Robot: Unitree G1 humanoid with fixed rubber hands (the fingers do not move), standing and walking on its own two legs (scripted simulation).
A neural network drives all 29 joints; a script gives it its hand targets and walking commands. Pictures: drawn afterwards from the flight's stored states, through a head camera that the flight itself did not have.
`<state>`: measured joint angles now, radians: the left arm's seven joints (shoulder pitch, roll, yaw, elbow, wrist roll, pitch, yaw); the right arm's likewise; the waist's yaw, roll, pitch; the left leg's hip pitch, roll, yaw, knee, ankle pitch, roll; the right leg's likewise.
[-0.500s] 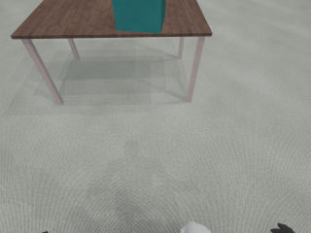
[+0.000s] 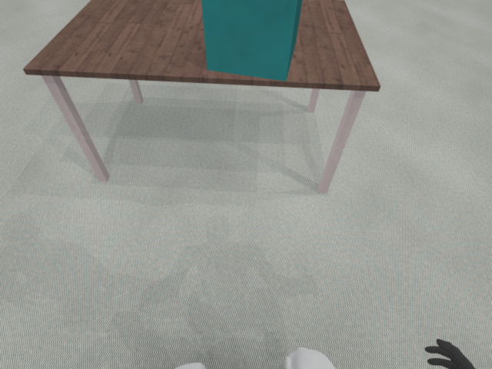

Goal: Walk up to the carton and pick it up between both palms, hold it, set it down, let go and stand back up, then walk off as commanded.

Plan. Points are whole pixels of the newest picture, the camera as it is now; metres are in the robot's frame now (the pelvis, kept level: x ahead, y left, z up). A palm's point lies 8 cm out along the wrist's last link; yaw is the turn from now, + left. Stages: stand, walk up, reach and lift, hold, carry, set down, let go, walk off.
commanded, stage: walk up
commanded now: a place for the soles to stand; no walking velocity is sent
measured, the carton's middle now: (255, 19) +1.18 -0.01 +0.03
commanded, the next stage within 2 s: none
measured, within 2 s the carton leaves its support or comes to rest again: neither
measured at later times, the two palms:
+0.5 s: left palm (63, 304) +0.24 +0.35 -0.10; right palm (426, 274) +0.31 -0.33 -0.08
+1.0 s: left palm (95, 221) +0.41 +0.35 -0.09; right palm (396, 200) +0.49 -0.33 -0.08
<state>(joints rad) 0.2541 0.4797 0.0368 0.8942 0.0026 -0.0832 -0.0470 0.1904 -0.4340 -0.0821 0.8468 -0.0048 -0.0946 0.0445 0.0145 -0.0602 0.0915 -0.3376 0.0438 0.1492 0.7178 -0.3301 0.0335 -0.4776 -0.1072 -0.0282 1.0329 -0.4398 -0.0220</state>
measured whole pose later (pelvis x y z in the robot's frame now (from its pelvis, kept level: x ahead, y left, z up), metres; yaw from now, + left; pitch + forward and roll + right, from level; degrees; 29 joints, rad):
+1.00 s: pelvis +0.37 -0.01 -0.01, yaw +2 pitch -2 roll -1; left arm 0.28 0.51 0.06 0.88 0.01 -0.09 -0.05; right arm 0.23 -0.45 -0.08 0.88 -0.01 -0.08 0.06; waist 0.03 0.01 0.05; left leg -0.48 0.09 0.07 0.78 -0.35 0.03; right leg -0.31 -0.10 -0.15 0.79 -0.44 -0.02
